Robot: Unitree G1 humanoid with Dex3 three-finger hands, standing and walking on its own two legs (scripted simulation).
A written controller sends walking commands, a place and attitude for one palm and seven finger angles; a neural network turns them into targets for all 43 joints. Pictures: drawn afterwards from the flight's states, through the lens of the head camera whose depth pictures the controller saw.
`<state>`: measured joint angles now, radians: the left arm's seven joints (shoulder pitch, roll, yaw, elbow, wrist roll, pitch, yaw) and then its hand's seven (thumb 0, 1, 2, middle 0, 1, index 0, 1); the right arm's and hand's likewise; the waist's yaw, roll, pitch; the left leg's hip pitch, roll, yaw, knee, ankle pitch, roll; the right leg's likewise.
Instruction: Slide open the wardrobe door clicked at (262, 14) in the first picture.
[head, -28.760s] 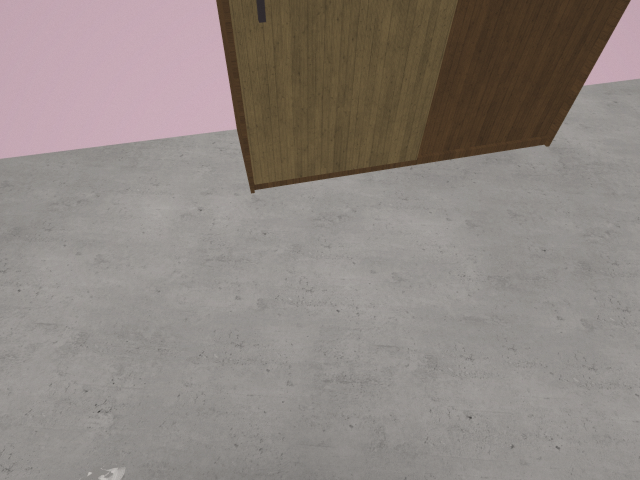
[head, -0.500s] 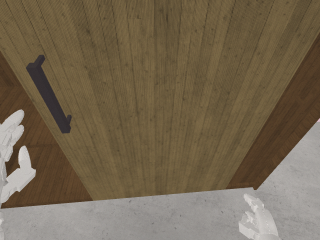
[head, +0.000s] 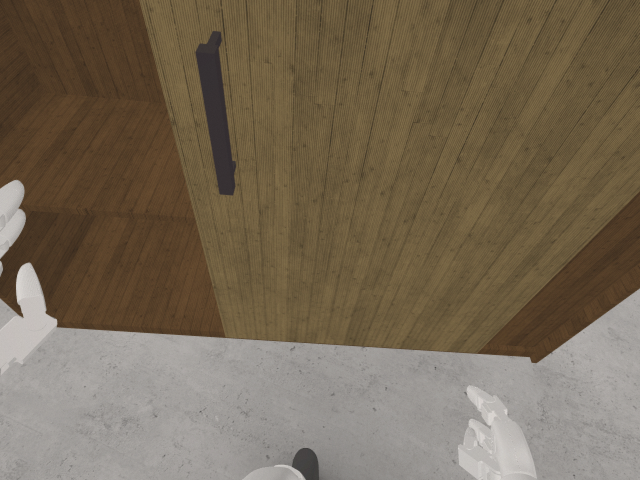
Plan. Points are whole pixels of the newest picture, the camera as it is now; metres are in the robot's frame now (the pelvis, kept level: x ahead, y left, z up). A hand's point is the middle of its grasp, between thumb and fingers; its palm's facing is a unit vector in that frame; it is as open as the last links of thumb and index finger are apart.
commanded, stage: step back with the hand held close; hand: left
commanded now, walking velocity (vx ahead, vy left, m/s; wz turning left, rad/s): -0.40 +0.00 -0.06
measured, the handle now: (222, 121) +0.55 +0.23 +0.12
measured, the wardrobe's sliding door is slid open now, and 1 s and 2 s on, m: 0.59 0.59 0.59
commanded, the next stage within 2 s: stop stepping back and stand still in 0.08 s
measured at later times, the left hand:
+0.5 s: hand out of the picture +0.08 +0.36 +0.18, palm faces +0.33 -0.91 -0.26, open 7.4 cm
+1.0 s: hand out of the picture -0.12 +0.51 +0.21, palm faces +0.47 -0.81 -0.35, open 7.4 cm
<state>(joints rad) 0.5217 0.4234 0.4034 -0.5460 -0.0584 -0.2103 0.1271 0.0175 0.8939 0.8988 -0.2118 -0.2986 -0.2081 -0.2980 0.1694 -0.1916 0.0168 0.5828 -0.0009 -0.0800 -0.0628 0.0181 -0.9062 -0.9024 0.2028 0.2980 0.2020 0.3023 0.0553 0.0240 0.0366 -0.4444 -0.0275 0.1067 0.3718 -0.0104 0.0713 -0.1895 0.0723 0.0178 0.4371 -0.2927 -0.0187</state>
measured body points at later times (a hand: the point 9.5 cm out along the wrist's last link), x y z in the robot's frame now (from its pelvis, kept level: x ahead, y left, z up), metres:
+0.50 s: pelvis -0.15 +0.12 -0.01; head -0.15 +0.20 +0.43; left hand +0.06 +0.41 +0.19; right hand -0.04 -0.12 -0.07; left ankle -0.02 +0.13 -0.68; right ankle -0.16 -0.01 -0.70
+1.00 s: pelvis -0.32 +0.24 +0.00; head -0.35 +0.29 +0.44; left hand -0.15 +0.55 +0.23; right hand -0.17 +0.01 -0.07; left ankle -0.29 +0.36 -0.65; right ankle -0.37 +0.15 -0.73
